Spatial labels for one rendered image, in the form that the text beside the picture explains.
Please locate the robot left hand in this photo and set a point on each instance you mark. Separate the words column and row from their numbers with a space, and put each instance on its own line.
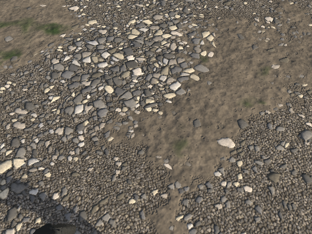
column 64, row 228

